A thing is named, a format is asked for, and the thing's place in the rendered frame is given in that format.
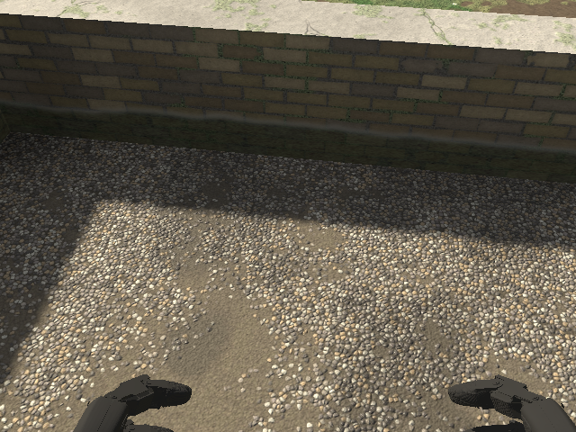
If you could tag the robot left hand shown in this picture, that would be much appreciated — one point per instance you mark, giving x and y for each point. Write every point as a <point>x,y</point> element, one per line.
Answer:
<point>109,413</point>

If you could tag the robot right hand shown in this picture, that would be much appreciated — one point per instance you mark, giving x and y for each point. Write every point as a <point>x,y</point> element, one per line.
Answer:
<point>512,398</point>

